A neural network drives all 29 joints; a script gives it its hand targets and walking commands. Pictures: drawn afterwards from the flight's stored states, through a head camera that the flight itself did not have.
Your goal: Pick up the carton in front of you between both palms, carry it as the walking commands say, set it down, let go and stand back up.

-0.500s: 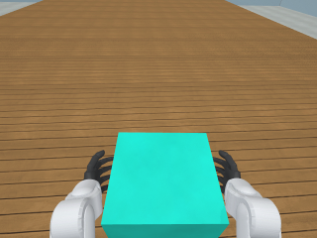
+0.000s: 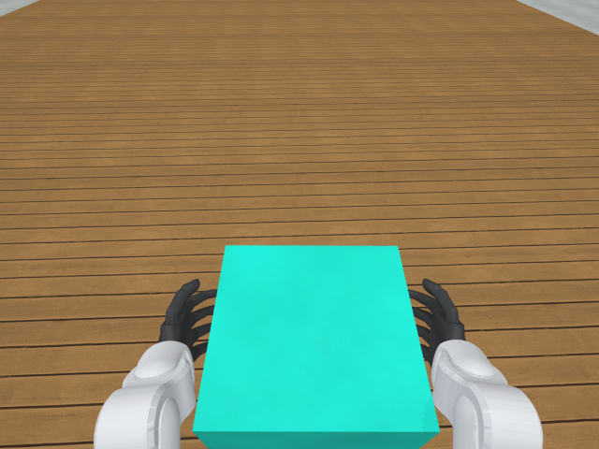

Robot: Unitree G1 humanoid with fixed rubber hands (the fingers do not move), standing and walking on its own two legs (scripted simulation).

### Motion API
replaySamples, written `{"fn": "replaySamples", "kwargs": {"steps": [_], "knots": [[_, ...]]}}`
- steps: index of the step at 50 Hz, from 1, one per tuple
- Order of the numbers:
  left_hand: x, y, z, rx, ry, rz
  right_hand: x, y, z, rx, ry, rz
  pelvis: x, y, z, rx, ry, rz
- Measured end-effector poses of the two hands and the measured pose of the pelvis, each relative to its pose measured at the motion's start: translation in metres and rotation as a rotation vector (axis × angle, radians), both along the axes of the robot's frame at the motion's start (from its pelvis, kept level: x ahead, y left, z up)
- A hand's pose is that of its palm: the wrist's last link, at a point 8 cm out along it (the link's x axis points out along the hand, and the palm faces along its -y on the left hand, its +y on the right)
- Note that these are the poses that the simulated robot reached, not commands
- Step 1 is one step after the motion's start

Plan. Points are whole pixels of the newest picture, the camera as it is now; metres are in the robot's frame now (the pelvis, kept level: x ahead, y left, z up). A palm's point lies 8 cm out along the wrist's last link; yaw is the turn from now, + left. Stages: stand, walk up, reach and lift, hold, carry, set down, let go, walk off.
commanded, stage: carry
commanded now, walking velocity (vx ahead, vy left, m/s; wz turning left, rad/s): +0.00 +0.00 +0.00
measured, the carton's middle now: (310, 366) +0.24 +0.00 +0.03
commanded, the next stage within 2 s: none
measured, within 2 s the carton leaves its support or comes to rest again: neither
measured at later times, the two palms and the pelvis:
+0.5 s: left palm (209, 255) +0.37 +0.14 +0.09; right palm (417, 259) +0.37 -0.16 +0.09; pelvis +0.13 +0.00 -0.01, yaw -2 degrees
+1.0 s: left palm (215, 268) +0.35 +0.13 +0.09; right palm (428, 273) +0.35 -0.17 +0.09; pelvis +0.12 -0.01 -0.01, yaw -2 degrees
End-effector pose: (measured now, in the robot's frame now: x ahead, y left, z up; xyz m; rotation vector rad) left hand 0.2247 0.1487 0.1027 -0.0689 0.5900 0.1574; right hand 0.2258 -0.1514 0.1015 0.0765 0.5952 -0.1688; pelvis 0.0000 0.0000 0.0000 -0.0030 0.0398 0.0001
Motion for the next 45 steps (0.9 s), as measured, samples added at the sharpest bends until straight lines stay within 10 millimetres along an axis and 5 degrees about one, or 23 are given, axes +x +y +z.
{"fn": "replaySamples", "kwargs": {"steps": [6, 21, 30, 45], "knots": [[0.068, 0.016, -0.016, -0.04, 0.04, -0.007, 0.064, 0.016, -0.007, -0.046, 0.04, -0.003, 0.053, 0.015, -0.009, 0.014, 0.007, -0.025], [0.144, -0.001, -0.003, 0.0, 0.034, -0.033, 0.133, -0.001, -0.003, -0.005, 0.034, -0.03, 0.127, 0.006, -0.004, 0.011, 0.021, -0.03], [0.151, -0.008, -0.016, 0.0, 0.07, -0.021, 0.143, -0.008, -0.016, -0.005, 0.071, -0.018, 0.137, -0.003, -0.008, 0.012, 0.019, -0.028], [0.136, -0.015, -0.011, -0.003, 0.057, -0.028, 0.127, -0.015, -0.011, -0.006, 0.057, -0.025, 0.126, -0.009, -0.007, 0.009, -0.003, -0.029]]}}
